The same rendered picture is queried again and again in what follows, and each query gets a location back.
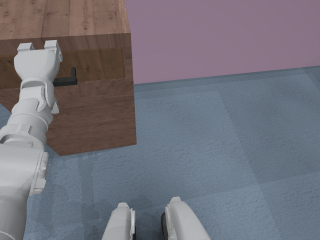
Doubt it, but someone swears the robot right thigh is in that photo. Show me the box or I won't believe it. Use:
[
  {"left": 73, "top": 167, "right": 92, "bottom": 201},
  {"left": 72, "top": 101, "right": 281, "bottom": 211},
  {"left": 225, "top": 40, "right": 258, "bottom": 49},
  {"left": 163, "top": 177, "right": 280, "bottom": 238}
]
[{"left": 165, "top": 201, "right": 211, "bottom": 240}]

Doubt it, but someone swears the cabinet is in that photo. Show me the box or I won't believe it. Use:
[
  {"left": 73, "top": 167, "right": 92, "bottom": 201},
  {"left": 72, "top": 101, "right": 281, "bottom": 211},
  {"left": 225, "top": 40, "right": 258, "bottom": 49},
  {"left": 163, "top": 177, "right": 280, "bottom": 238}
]
[{"left": 0, "top": 0, "right": 137, "bottom": 156}]

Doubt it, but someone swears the drawer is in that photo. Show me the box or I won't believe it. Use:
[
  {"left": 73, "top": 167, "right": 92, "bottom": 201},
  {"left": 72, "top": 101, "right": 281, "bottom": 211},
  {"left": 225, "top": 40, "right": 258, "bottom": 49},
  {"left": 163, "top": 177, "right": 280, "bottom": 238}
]
[{"left": 0, "top": 47, "right": 126, "bottom": 90}]

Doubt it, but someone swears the robot left upper arm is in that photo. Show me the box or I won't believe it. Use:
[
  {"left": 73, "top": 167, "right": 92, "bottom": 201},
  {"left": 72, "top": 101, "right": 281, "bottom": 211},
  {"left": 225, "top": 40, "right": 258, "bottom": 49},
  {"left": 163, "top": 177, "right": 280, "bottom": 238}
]
[{"left": 0, "top": 143, "right": 49, "bottom": 240}]

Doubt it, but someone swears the handle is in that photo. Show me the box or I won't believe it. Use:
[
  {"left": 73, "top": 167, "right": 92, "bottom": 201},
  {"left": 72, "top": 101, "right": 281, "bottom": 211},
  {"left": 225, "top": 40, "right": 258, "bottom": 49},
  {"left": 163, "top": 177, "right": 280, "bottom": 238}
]
[{"left": 52, "top": 67, "right": 78, "bottom": 87}]

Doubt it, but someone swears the robot left forearm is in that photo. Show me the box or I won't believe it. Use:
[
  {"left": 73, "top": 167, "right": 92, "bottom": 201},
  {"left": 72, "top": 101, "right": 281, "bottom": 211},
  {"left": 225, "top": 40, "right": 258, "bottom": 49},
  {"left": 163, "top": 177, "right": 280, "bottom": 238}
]
[{"left": 0, "top": 77, "right": 55, "bottom": 151}]

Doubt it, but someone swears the robot right shin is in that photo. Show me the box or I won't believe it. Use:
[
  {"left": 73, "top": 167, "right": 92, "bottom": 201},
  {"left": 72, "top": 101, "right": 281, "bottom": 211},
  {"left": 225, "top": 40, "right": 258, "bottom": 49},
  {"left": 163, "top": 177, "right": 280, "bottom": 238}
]
[{"left": 166, "top": 196, "right": 187, "bottom": 240}]

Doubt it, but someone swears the left robot hand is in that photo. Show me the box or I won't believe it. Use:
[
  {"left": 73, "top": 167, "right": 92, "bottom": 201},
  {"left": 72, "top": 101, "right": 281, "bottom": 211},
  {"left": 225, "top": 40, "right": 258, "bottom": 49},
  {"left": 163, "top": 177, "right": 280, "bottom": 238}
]
[{"left": 14, "top": 40, "right": 63, "bottom": 114}]

